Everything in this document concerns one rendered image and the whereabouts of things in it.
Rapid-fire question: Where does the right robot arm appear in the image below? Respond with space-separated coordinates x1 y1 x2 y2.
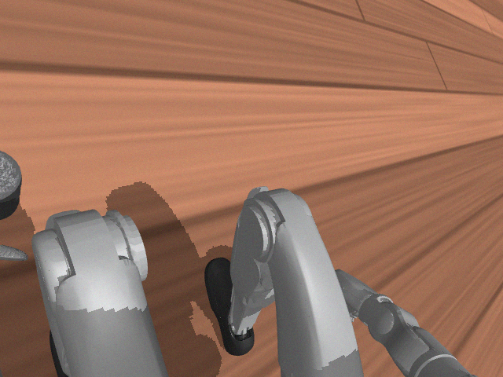
358 294 478 377

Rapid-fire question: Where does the right robot hand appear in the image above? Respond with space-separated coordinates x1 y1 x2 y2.
335 269 378 322

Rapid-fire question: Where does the left robot hand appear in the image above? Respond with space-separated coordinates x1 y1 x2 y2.
0 245 28 261

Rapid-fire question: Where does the right robot foot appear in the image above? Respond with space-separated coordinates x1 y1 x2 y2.
204 258 255 356

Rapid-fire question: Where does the cup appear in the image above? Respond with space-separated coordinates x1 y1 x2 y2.
0 151 22 220

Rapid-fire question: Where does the left robot foot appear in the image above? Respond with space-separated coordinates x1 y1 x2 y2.
50 331 68 377

